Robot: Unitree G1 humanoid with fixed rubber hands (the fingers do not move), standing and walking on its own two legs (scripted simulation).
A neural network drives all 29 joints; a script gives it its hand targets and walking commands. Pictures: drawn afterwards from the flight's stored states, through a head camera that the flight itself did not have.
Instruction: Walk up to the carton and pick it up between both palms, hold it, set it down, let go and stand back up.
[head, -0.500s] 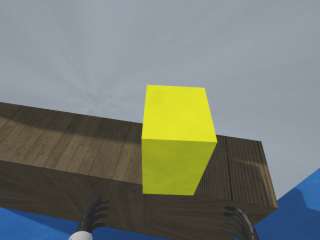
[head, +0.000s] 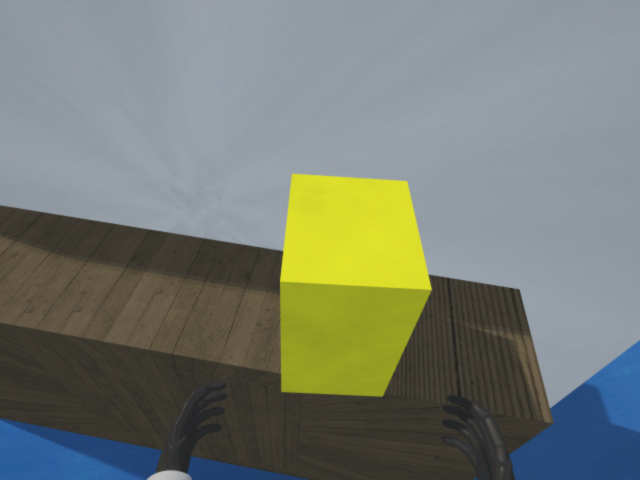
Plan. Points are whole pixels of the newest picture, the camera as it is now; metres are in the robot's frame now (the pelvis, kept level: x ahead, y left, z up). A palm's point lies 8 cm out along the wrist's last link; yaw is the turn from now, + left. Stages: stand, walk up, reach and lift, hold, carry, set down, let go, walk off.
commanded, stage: reach and lift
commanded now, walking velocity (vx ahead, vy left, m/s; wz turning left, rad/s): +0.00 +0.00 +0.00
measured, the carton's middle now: (340, 292) +0.37 -0.02 +0.01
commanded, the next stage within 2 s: none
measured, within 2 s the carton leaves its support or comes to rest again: neither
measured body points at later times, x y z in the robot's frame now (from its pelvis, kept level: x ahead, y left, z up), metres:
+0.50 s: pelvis +0.00 +0.00 +0.00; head -0.01 +0.02 +0.45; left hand +0.23 +0.16 -0.01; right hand +0.24 -0.20 +0.00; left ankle -0.01 +0.14 -0.75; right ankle -0.02 -0.12 -0.75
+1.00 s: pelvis -0.02 +0.00 +0.00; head +0.01 +0.01 +0.45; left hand +0.28 +0.17 +0.07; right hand +0.30 -0.18 +0.06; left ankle -0.01 +0.14 -0.75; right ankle -0.02 -0.12 -0.75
